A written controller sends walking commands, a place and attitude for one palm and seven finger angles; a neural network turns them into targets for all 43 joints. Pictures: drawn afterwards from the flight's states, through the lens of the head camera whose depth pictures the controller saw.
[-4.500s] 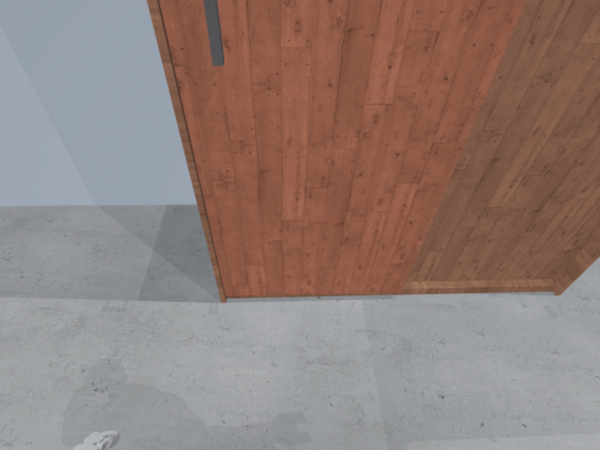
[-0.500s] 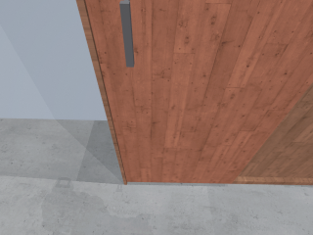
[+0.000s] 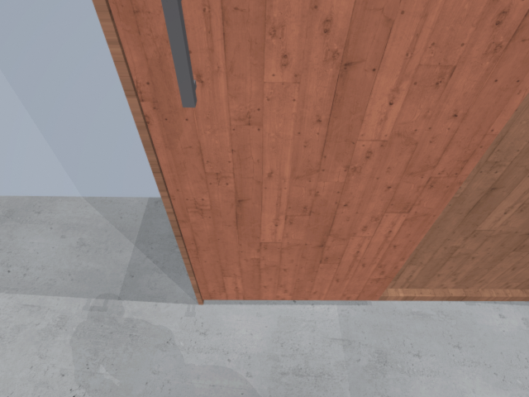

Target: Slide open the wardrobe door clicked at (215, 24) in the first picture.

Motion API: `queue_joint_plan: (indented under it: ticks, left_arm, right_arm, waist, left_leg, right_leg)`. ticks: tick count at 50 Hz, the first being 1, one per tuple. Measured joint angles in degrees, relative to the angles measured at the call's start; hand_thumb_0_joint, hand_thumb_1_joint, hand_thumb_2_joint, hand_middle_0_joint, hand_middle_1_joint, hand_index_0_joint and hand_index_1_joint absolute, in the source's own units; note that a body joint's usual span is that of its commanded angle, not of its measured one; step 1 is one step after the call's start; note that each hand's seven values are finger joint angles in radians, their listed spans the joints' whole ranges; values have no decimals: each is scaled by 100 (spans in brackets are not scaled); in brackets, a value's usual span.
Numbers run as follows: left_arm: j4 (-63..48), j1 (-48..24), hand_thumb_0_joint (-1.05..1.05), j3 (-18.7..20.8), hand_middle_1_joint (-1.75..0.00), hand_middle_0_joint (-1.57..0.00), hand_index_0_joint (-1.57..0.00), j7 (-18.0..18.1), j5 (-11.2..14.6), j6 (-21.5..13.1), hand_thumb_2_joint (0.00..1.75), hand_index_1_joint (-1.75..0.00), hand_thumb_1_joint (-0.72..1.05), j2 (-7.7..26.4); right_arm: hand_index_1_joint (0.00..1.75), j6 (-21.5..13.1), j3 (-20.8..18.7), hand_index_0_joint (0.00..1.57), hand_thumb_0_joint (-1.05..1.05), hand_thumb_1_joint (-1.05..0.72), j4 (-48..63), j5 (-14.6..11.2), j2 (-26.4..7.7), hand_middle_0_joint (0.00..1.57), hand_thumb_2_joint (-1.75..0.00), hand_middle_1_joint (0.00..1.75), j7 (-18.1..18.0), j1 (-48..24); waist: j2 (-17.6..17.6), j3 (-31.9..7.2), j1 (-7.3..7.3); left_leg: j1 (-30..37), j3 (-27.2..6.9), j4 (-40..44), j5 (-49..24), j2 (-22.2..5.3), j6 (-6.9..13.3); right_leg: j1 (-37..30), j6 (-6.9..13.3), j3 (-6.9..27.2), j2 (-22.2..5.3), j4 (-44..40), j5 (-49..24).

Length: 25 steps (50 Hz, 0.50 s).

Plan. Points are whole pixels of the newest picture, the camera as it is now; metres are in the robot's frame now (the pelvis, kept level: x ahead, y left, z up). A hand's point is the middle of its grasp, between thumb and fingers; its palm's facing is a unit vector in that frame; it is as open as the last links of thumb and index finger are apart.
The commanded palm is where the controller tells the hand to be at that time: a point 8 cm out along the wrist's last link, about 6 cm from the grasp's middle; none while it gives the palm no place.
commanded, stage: look again from close up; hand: left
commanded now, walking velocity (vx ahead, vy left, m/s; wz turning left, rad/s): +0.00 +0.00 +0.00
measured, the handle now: (183, 51) +0.53 +0.16 +0.25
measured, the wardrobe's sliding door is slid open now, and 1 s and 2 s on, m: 0.00 0.00 0.00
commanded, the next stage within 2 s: raise the hand with hooked fingers in 0.82 s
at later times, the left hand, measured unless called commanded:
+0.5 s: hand out of the picture +0.01 +0.13 -0.17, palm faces +0.03 -0.98 -0.19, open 7.4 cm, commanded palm none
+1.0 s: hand out of the picture +0.08 +0.15 -0.13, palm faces +0.18 -0.96 -0.21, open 7.4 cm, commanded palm +0.10 +0.19 -0.05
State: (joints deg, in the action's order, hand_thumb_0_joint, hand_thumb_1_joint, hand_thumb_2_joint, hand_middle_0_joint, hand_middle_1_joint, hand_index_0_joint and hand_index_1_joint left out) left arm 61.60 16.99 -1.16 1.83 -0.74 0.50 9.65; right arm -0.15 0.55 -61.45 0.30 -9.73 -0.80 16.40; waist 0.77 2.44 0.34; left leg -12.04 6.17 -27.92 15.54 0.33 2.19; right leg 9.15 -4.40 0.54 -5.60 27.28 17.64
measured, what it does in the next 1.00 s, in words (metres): stands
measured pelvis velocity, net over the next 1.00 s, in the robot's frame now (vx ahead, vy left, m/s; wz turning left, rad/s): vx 0.01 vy -0.04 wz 0.02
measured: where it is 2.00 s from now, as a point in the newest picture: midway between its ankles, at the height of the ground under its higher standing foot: outside the picture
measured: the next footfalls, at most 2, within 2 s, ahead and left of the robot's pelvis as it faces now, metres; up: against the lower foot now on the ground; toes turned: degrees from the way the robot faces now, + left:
none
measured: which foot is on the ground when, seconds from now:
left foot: down 0.00-1.00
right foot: down 0.00-1.00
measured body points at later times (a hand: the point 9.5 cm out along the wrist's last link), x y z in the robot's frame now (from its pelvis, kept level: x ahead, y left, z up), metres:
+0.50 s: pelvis +0.01 -0.04 +0.00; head +0.02 -0.04 +0.45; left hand +0.01 +0.19 -0.16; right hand +0.04 -0.27 -0.15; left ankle +0.00 +0.09 -0.74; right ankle -0.03 -0.17 -0.74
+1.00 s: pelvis +0.01 -0.04 +0.00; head +0.02 -0.04 +0.45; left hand +0.07 +0.20 -0.11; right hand +0.05 -0.28 -0.14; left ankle +0.00 +0.09 -0.74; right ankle -0.03 -0.17 -0.74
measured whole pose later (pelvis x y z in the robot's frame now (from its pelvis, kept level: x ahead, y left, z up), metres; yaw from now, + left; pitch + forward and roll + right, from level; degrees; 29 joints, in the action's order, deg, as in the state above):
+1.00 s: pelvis +0.01 -0.04 +0.00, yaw +1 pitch +0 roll +0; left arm 32.6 23.9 1.6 3.8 3.9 1.3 10.0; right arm -6.8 0.3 -56.8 -1.2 -10.3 -3.3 16.6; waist 0.6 2.1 -0.8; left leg -11.7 4.0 -27.4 15.3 -2.9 -1.4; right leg 8.9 -0.6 -1.7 -2.3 28.1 18.3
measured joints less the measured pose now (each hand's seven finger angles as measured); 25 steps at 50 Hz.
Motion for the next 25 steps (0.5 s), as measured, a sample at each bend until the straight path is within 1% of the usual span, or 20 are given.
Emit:
queue_joint_plan:
  ticks: [11, 25]
  left_arm:
    - [60, 35, 1, 3, -30, -20, -20, 20, -2, -68, 90, -30, 91, -77]
    - [14, -81, 1, 45, -30, -20, -20, 7, 5, -116, 90, -30, 91, 0]
  right_arm:
    - [30, -28, -51, 20, 1, -91, -36, -9, -23, 20, -90, 30, -34, -235]
    - [30, -33, -41, 20, 0, -91, -118, 1, -5, 20, -90, 30, -50, -339]
  waist:
    - [-29, -55, -52]
    - [14, -85, -59]
  left_leg:
    - [17, -108, 18, -9, -187, -199]
    - [56, -214, 101, -40, -325, -356]
  right_leg:
    - [-18, 176, -100, 192, 24, 52]
    - [-81, 325, -204, 339, -51, 64]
